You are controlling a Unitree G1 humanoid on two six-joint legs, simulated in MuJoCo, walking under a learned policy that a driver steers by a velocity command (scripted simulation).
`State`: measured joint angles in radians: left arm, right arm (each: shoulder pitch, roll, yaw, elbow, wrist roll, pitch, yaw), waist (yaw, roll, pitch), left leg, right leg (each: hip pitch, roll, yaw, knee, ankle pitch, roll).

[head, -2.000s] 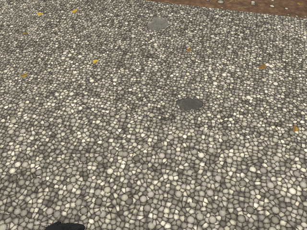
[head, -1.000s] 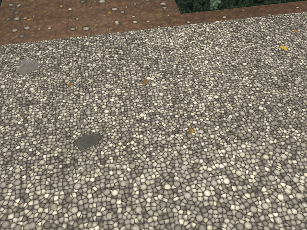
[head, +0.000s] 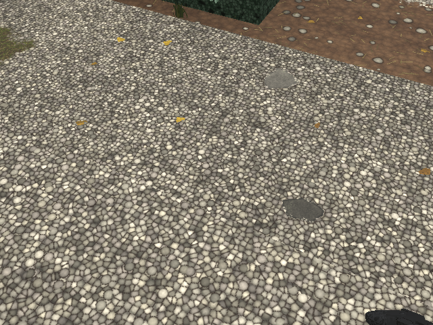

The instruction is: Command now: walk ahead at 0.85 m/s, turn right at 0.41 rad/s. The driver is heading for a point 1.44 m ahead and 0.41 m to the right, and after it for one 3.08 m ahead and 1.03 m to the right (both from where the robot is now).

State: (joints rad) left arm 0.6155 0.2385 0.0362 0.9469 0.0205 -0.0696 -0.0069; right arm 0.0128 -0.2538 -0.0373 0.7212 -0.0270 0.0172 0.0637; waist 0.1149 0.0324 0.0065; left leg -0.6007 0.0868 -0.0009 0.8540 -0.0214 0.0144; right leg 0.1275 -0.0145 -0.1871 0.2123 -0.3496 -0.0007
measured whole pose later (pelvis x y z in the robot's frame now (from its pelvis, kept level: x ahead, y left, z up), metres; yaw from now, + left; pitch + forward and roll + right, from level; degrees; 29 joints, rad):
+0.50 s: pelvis +0.32 +0.02 -0.11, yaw -23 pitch -2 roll +4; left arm 0.00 0.28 0.06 0.80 0.06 0.02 -0.07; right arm 0.51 -0.22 -0.04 1.02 -0.05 -0.10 -0.06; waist -0.06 -0.06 0.10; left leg 0.08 0.00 0.39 0.96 -0.73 0.01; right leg -0.47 -0.01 -0.18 0.54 0.36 -0.15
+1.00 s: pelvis +0.74 -0.12 -0.18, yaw -35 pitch -3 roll +1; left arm 0.15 0.28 0.06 0.86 0.04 -0.07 0.00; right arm 0.41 -0.28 -0.07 0.97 -0.02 -0.08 0.02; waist -0.05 -0.01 0.05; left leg -0.28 -0.05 -0.04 0.70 -0.37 0.04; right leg -0.47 0.06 0.07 1.29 -0.38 -0.08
